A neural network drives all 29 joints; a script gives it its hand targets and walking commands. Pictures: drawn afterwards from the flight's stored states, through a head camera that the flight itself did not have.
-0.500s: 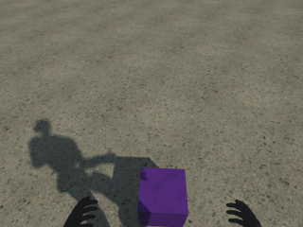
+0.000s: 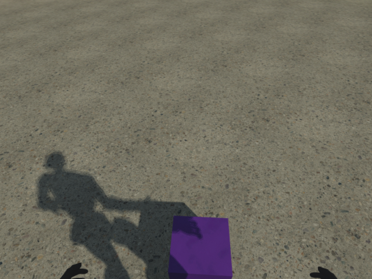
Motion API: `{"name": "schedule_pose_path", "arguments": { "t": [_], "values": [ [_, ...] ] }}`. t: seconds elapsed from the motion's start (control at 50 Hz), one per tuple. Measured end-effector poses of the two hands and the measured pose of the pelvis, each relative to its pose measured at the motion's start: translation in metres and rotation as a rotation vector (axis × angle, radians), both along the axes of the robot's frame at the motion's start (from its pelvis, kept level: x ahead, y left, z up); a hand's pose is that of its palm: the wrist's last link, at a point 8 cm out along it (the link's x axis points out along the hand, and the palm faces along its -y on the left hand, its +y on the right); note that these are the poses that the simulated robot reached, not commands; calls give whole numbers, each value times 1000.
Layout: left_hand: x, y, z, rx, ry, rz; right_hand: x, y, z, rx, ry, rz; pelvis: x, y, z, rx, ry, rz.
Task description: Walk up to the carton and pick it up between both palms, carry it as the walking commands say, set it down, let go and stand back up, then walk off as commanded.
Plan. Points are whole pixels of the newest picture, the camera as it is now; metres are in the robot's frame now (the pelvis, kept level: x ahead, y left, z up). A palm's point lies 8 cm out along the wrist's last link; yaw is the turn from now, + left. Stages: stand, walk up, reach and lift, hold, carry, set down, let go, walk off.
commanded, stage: stand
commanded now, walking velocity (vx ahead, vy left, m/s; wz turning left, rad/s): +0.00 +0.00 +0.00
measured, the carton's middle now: (199, 254) +0.42 -0.02 -0.64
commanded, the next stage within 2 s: walk off in 1.42 s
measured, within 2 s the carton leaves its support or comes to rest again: neither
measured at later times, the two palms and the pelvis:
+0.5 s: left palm out of the picture +0.10 +0.30 -0.09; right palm out of the picture +0.10 -0.30 -0.09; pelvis -0.01 +0.00 +0.01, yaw +0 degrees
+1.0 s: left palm out of the picture +0.07 +0.30 -0.09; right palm out of the picture +0.07 -0.31 -0.09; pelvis -0.02 +0.00 +0.01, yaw +0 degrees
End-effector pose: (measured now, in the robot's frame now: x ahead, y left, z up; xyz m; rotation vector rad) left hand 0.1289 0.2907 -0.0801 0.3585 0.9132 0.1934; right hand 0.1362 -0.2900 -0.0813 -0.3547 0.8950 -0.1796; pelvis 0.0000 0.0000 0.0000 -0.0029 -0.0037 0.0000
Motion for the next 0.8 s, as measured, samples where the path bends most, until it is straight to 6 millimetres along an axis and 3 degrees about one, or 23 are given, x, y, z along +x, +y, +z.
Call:
{"name": "schedule_pose_path", "arguments": {
  "t": [0.26,0.8],
  "values": [
    [-8,-2,-7,-7,47,14,-16,-7,-7,-3,62,-22,0,-3,3,1,-12,0],
    [-50,11,-11,5,145,44,-60,-19,-12,-15,162,-55,-20,-4,8,2,-36,-4]
  ]
}}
